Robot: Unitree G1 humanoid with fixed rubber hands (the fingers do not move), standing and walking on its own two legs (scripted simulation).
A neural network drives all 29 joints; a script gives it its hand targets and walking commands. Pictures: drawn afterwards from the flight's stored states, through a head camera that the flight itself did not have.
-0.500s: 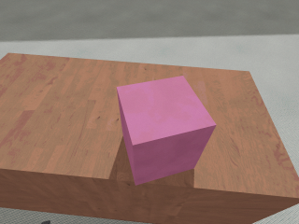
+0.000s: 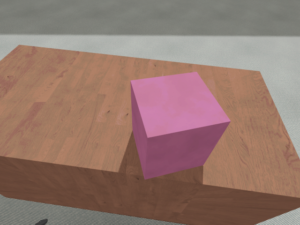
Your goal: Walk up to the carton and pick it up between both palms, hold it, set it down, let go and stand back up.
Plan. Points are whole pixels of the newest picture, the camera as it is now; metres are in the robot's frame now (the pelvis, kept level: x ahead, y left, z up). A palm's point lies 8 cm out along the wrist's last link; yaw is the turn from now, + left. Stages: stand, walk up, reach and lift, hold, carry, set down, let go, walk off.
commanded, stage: walk up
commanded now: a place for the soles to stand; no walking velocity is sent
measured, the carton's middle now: (170, 126) +0.42 -0.03 +0.00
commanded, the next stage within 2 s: reach and lift in 0.42 s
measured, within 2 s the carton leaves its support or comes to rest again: neither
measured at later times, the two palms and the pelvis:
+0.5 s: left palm out of the picture +0.07 +0.31 -0.10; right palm out of the picture +0.12 -0.31 -0.10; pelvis +0.00 -0.01 +0.00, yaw +2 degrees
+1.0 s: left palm (59, 220) +0.16 +0.24 -0.08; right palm out of the picture +0.18 -0.33 -0.06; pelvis +0.01 -0.04 +0.00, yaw -1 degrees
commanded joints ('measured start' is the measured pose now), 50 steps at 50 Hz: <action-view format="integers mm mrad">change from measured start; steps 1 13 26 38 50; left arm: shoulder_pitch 7 -6 -262 -26 -62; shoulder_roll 186 212 155 81 8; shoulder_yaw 35 29 68 156 104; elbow -73 -34 -505 -599 -689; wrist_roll -14 -4 32 118 29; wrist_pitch -14 -56 395 416 295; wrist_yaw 8 17 45 54 67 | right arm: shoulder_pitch -62 -55 -305 -210 -93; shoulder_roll -240 -203 -137 -186 -75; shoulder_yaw -50 -41 -148 -54 -37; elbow -88 -40 -73 -225 -321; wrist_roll -1 15 -144 -7 10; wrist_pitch -20 -23 -165 -194 -171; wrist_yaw -13 -7 56 83 90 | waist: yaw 14 -12 -54 43 -14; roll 156 13 -3 60 -20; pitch -78 -100 -108 -221 -167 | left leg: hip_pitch -149 -20 -130 61 164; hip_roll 159 110 100 50 31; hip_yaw -265 -105 177 207 211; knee -279 -182 14 -5 -118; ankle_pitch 96 170 -100 315 205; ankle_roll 106 37 -20 -61 -30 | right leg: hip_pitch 143 82 -44 80 32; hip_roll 24 -51 106 153 115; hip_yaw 104 147 85 71 127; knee -32 -184 67 -42 -143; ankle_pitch -103 -29 -99 218 256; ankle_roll -46 -64 -68 -48 -15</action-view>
